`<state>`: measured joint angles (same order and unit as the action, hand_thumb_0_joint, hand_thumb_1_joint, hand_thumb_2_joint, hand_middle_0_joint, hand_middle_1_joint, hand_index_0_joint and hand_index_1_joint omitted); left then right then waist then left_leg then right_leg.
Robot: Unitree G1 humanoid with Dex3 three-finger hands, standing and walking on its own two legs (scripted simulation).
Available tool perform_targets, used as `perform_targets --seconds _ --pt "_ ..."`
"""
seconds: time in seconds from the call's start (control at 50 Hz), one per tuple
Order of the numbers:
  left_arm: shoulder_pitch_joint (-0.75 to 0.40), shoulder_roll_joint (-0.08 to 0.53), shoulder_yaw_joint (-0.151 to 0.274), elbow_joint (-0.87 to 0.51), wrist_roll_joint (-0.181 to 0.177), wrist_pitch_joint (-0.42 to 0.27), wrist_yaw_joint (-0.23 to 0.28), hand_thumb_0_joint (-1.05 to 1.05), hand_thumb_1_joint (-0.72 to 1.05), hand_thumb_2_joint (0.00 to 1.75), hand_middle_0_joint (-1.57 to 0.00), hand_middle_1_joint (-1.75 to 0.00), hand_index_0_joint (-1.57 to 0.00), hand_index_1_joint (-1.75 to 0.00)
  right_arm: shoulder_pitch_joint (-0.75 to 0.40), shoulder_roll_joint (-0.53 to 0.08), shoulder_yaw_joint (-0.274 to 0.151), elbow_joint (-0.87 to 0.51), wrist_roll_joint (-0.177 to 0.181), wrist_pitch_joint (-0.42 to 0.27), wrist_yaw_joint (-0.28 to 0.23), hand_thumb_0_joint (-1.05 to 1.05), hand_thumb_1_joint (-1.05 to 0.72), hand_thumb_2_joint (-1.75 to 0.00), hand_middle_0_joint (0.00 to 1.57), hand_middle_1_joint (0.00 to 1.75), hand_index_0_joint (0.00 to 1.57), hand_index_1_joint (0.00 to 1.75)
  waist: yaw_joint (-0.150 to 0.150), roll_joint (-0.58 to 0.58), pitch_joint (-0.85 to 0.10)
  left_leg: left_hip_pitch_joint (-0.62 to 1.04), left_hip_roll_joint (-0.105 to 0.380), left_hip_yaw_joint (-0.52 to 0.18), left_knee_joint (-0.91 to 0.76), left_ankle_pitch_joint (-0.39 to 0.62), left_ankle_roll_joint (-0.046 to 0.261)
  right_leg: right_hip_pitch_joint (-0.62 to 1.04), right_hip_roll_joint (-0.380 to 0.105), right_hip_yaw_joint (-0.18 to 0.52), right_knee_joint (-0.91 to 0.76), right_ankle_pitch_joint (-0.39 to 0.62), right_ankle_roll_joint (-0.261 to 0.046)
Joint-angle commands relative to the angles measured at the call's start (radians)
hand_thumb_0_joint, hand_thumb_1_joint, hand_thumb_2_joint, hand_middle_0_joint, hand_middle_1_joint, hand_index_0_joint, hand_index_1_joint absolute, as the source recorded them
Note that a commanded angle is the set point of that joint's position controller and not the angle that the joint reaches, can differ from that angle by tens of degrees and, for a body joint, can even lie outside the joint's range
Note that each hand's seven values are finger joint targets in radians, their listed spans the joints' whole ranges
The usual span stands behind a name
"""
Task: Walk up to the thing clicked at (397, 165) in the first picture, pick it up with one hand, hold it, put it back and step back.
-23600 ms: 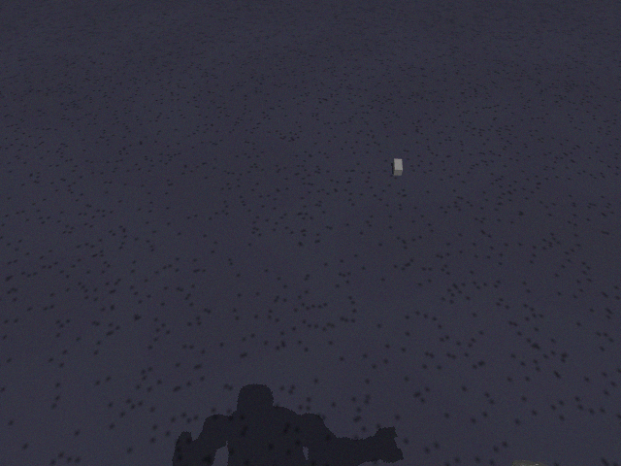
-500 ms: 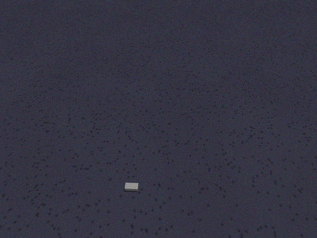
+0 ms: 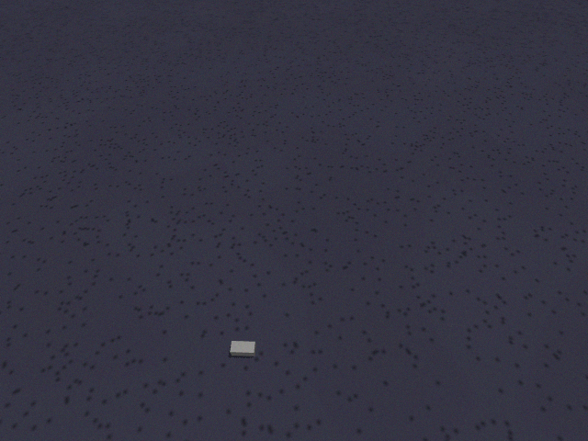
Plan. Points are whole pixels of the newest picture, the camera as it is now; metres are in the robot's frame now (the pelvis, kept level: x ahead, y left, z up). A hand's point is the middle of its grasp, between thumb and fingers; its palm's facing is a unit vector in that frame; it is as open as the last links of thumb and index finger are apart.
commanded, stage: stand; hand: left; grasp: from above
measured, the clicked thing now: (243, 348) +0.49 +0.21 -0.76
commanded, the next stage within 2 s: rise first in 0.04 s
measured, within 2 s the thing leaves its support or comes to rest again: neither
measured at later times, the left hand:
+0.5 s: hand (149, 435) +0.15 +0.26 -0.17, palm faces -0.05 -0.92 -0.38, open 10.6 cm
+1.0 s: hand out of the picture +0.12 +0.26 -0.23, palm faces -0.18 -0.87 -0.46, open 11.3 cm
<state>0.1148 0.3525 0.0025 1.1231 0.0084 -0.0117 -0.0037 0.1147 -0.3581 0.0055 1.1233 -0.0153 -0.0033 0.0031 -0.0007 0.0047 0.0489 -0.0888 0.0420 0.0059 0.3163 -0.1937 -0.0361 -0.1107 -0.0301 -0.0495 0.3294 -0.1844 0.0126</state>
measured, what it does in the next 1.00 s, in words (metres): lowers itself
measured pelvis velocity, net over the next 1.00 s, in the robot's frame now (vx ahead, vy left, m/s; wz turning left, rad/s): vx -0.02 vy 0.02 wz -0.01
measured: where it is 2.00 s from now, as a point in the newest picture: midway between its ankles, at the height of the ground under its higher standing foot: outside the picture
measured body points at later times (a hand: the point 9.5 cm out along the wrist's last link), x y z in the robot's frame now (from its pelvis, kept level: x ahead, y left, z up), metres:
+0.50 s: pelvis -0.01 +0.01 -0.03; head +0.04 +0.01 +0.42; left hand +0.15 +0.30 -0.15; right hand +0.08 -0.25 -0.14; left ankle -0.01 +0.14 -0.75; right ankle +0.00 -0.12 -0.75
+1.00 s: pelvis -0.02 +0.02 -0.10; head +0.07 +0.04 +0.35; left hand +0.13 +0.31 -0.20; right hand +0.15 -0.23 -0.18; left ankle -0.01 +0.14 -0.75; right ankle +0.00 -0.12 -0.75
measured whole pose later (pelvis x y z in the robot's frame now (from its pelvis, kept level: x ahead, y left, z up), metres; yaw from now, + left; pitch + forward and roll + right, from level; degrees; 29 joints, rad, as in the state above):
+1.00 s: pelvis -0.02 +0.02 -0.10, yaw -1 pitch +17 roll -3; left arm 0.26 0.30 0.09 0.42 0.26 0.23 0.03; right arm 0.20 -0.23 -0.02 0.56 0.00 -0.16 -0.02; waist -0.03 0.01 -0.11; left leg -0.91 0.05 -0.02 1.16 -0.54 -0.01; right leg -0.89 -0.04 -0.04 1.09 -0.49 0.04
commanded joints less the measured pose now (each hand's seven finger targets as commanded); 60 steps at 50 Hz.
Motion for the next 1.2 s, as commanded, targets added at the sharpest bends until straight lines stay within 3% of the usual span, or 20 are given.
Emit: perform_targets --seconds 0.0,0.12,0.14,0.16,0.18,0.2,0.24,0.3,0.42,0.46,0.56,0.58,0.6,0.64,0.72,0.92,1.0,1.02,1.14,1.18 --pt "-0.034 0.220 0.040 -0.060 0.001 -0.019 0.010 0.00 0.90 0.90 -0.20 -0.30 -0.20 -0.30 -0.040 -0.206 -0.043 -0.061 0.004 -0.021 -0.010 0.00 -0.90 -0.90 0.20 0.30 0.20 0.30 0.004 -0.006 -0.070 0.000 0.096 -0.065 -0.047 0.173 0.038 0.013 -0.110 0.090 -0.045 0.175 -0.027" --pt "-0.030 0.220 0.041 -0.060 0.003 -0.019 0.011 0.00 0.84 0.94 -0.19 -0.35 -0.19 -0.36 -0.037 -0.208 -0.046 -0.063 0.005 -0.019 -0.009 0.00 -0.88 -0.89 0.20 0.30 0.20 0.30 0.003 -0.009 -0.078 0.000 0.099 -0.066 -0.043 0.157 0.043 0.026 -0.112 0.089 -0.046 0.165 -0.029" --pt "-0.381 0.040 0.049 -0.410 -0.048 -0.104 0.023 0.00 0.76 0.87 -0.25 -0.43 -0.22 -0.44 -0.013 -0.031 -0.005 -0.332 0.071 -0.070 -0.031 0.00 -0.92 -0.90 0.20 0.30 0.20 0.30 -0.122 0.023 0.005 -0.125 -0.054 0.058 0.036 0.032 0.045 -0.200 0.009 0.034 0.013 0.099 -0.010" --pt "-0.466 0.095 0.063 -0.327 -0.043 -0.093 0.029 0.00 0.68 0.88 -0.27 -0.49 -0.23 -0.52 0.033 -0.059 -0.009 -0.273 0.072 -0.069 -0.040 0.00 -0.88 -0.89 0.20 0.30 0.20 0.30 -0.089 -0.022 -0.033 -0.122 -0.053 0.048 0.050 0.008 0.050 -0.155 0.010 0.020 0.021 0.048 -0.008" --pt "-0.275 0.205 0.128 -0.167 -0.018 -0.056 0.033 0.00 0.60 0.85 -0.28 -0.56 -0.25 -0.59 0.072 -0.098 -0.033 -0.277 0.075 -0.058 -0.052 0.00 -0.86 -0.89 0.20 0.30 0.20 0.30 -0.051 -0.027 -0.028 -0.143 -0.051 0.050 0.058 0.005 0.046 -0.154 0.017 0.008 0.024 0.016 -0.015" --pt "-0.234 0.202 0.137 -0.091 0.001 -0.036 0.021 0.00 0.52 0.83 -0.28 -0.61 -0.26 -0.63 0.083 -0.097 -0.046 -0.290 0.068 -0.054 -0.051 0.00 -0.86 -0.89 0.20 0.30 0.20 0.30 -0.047 -0.062 -0.052 -0.173 -0.055 0.046 0.096 0.013 0.048 -0.172 0.020 0.006 0.045 0.013 -0.016" --pt "-0.294 0.250 0.178 -0.118 0.047 -0.045 0.000 0.00 0.36 0.80 -0.29 -0.73 -0.29 -0.73 0.094 -0.093 -0.072 -0.347 0.049 -0.065 -0.052 0.00 -0.88 -0.90 0.20 0.30 0.20 0.30 -0.027 -0.060 -0.163 -0.206 -0.054 0.041 0.156 0.030 0.051 -0.169 0.013 0.012 0.122 0.051 -0.014" --pt "-0.083 0.212 0.210 -0.125 0.101 -0.015 -0.014 0.00 0.13 0.77 -0.30 -0.82 -0.31 -0.80 0.134 -0.077 -0.095 -0.409 0.031 -0.076 -0.037 0.00 -0.88 -0.89 0.20 0.30 0.20 0.30 0.030 0.033 -0.282 -0.249 -0.066 0.043 0.222 0.109 0.036 -0.146 0.011 0.015 0.208 0.115 -0.025" --pt "-0.117 0.156 0.187 -0.269 0.135 0.105 0.024 0.00 -0.26 0.72 -0.41 -0.74 -0.39 -0.76 0.106 -0.060 -0.098 -0.520 0.037 -0.092 -0.030 0.00 -0.89 -0.90 0.20 0.30 0.20 0.30 0.002 0.001 -0.243 -0.301 -0.050 0.025 0.262 0.101 0.030 -0.240 0.032 -0.006 0.240 0.071 -0.024" --pt "-0.128 0.130 0.167 -0.287 0.146 0.125 0.028 0.00 -0.28 0.73 -0.42 -0.72 -0.39 -0.75 0.102 -0.054 -0.098 -0.540 0.035 -0.103 -0.025 0.00 -0.90 -0.90 0.20 0.30 0.20 0.30 -0.008 -0.009 -0.227 -0.350 -0.042 0.021 0.307 0.068 0.028 -0.304 0.036 -0.010 0.283 0.031 -0.024" --pt "-0.051 0.134 0.196 -0.387 0.176 0.123 0.035 0.00 -0.25 0.67 -0.49 -0.68 -0.46 -0.71 0.128 -0.044 -0.103 -0.575 0.029 -0.140 -0.019 0.00 -0.95 -0.91 0.20 0.30 0.20 0.30 -0.013 0.016 -0.266 -0.453 -0.038 0.015 0.418 -0.004 0.030 -0.408 0.032 -0.003 0.395 -0.032 -0.023" --pt "-0.101 0.136 0.183 -0.504 0.180 0.113 0.034 0.00 -0.23 0.66 -0.51 -0.66 -0.48 -0.69 0.121 -0.038 -0.106 -0.591 0.029 -0.149 -0.020 0.00 -0.95 -0.91 0.20 0.30 0.20 0.30 -0.010 0.047 -0.296 -0.454 -0.035 0.012 0.432 -0.006 0.028 -0.435 0.032 0.000 0.416 -0.038 -0.025" --pt "-0.037 0.128 0.191 -0.468 0.188 0.121 0.036 0.00 -0.23 0.66 -0.51 -0.66 -0.48 -0.69 0.128 -0.038 -0.104 -0.589 0.027 -0.152 -0.022 0.00 -0.94 -0.91 0.20 0.30 0.20 0.30 -0.014 0.048 -0.310 -0.463 -0.031 0.008 0.450 -0.014 0.027 -0.447 0.031 0.000 0.436 -0.044 -0.026" --pt "-0.054 0.129 0.181 -0.603 0.199 0.117 0.038 0.00 -0.20 0.64 -0.52 -0.64 -0.50 -0.67 0.129 -0.038 -0.110 -0.612 0.025 -0.164 -0.025 0.00 -0.94 -0.91 0.20 0.30 0.20 0.30 -0.016 0.065 -0.347 -0.478 -0.027 -0.001 0.482 -0.001 0.027 -0.467 0.030 0.000 0.473 -0.032 -0.025" --pt "0.051 0.110 0.171 -0.669 0.219 0.152 0.042 0.00 -0.17 0.61 -0.56 -0.61 -0.53 -0.64 0.124 -0.036 -0.108 -0.628 0.022 -0.175 -0.030 0.00 -0.95 -0.91 0.20 0.30 0.20 0.30 -0.024 0.066 -0.368 -0.522 -0.017 -0.011 0.550 0.055 0.023 -0.525 0.031 -0.001 0.544 -0.005 -0.029" --pt "0.139 0.104 0.153 -0.859 0.251 0.232 0.047 0.00 -0.14 0.57 -0.58 -0.61 -0.57 -0.62 0.094 -0.032 -0.100 -0.693 0.022 -0.204 -0.034 0.00 -0.98 -0.92 0.20 0.30 0.20 0.30 -0.035 0.079 -0.380 -0.643 -0.006 -0.049 0.642 -0.058 0.024 -0.675 0.029 -0.003 0.654 -0.108 -0.027" --pt "0.024 0.115 0.139 -0.802 0.307 0.215 0.053 0.00 -0.16 0.58 -0.54 -0.65 -0.54 -0.65 0.088 -0.031 -0.090 -0.692 0.018 -0.224 -0.039 0.00 -0.98 -0.92 0.20 0.30 0.20 0.30 -0.071 0.051 -0.347 -0.767 -0.012 -0.045 0.732 -0.156 0.033 -0.791 0.027 0.003 0.721 -0.167 -0.024" --pt "0.009 0.119 0.139 -0.776 0.329 0.201 0.056 0.00 -0.18 0.61 -0.53 -0.65 -0.52 -0.66 0.081 -0.026 -0.085 -0.689 0.019 -0.232 -0.039 0.00 -0.97 -0.92 0.20 0.30 0.20 0.30 -0.063 0.066 -0.351 -0.794 -0.015 -0.046 0.759 -0.166 0.033 -0.832 0.025 0.005 0.754 -0.183 -0.028" --pt "-0.135 0.135 0.105 -0.665 0.469 0.079 0.084 0.00 -0.15 0.62 -0.52 -0.67 -0.51 -0.68 0.074 -0.056 -0.100 -0.651 0.019 -0.268 -0.018 0.00 -0.93 -0.91 0.20 0.30 0.20 0.30 -0.062 0.076 -0.513 -0.942 -0.027 -0.048 0.955 -0.153 0.027 -1.025 0.019 0.014 0.978 -0.174 -0.033" --pt "-0.214 0.179 0.120 -0.662 0.506 0.047 0.101 0.00 -0.13 0.62 -0.52 -0.64 -0.51 -0.66 0.065 -0.066 -0.106 -0.637 0.020 -0.271 -0.013 0.00 -0.92 -0.91 0.20 0.30 0.20 0.30 -0.059 0.100 -0.563 -0.997 -0.029 -0.049 1.010 -0.170 0.026 -1.082 0.014 0.021 1.040 -0.180 -0.036"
